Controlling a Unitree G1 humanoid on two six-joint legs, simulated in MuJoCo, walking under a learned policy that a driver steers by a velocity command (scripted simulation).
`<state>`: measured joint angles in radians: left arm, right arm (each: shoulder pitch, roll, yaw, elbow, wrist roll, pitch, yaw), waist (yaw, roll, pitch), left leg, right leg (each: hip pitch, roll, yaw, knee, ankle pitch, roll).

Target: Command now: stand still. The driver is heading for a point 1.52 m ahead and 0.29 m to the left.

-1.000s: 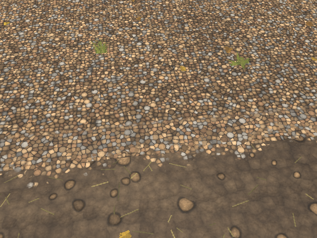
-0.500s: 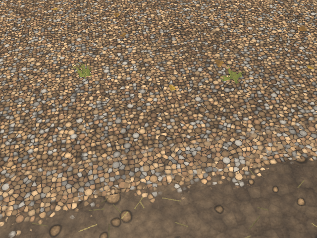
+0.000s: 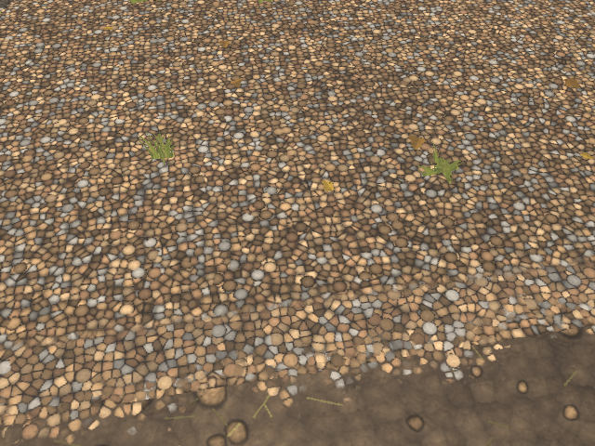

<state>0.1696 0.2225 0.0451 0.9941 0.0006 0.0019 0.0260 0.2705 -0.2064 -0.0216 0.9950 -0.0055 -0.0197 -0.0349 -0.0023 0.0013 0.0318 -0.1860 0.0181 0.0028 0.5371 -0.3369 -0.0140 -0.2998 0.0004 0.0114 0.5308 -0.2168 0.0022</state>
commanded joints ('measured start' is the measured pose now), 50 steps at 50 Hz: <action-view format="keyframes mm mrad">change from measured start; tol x16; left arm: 1 -6 95 17 -21 -2 -4 7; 27 -64 38 10 41 -27 -64 -17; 33 445 235 69 174 -19 -102 -39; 37 190 84 9 91 -9 -127 -43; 50 304 137 7 85 -1 -101 3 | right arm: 1 56 -107 -20 -16 1 -5 -3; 26 162 -194 -58 43 34 -26 -13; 50 -358 -39 -19 -233 35 -54 89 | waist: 1 -3 -2 -34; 28 3 174 177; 31 106 76 99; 33 164 -331 -27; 36 49 -73 69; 50 73 -46 134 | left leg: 1 -88 28 -22 -111 177 23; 19 -87 13 -6 -146 123 20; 25 -83 206 -304 -327 -526 185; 30 -194 194 -230 -246 -273 158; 32 -397 11 12 240 6 59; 33 -571 -78 4 529 -206 38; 35 -683 32 -117 742 -90 92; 50 -529 49 50 124 369 96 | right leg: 1 125 -32 30 -46 219 -43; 19 129 -29 28 -72 155 -31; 23 -22 35 -37 9 -377 -48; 27 -186 -21 -44 263 -197 -70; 30 110 15 -91 -9 -154 -94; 31 252 8 -44 -49 -91 -90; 33 494 -373 699 -373 -288 -302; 34 439 -407 721 -369 -327 -309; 39 323 -227 156 -381 85 -137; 50 328 -254 -146 -412 379 -130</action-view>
